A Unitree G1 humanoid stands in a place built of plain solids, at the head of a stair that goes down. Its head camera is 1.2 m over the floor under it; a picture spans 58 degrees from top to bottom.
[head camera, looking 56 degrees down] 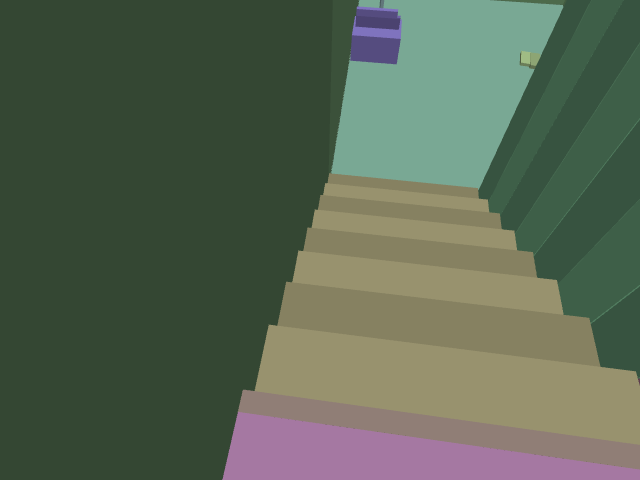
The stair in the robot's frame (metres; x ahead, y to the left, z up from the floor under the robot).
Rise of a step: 0.18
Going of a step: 0.27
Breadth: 1.19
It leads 8 degrees to the right of straight ahead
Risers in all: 9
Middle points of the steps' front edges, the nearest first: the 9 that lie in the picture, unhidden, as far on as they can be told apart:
0.24 -0.38 0.00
0.50 -0.42 -0.18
0.77 -0.45 -0.35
1.03 -0.49 -0.53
1.29 -0.52 -0.71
1.55 -0.56 -0.88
1.82 -0.59 -1.06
2.08 -0.63 -1.24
2.34 -0.66 -1.42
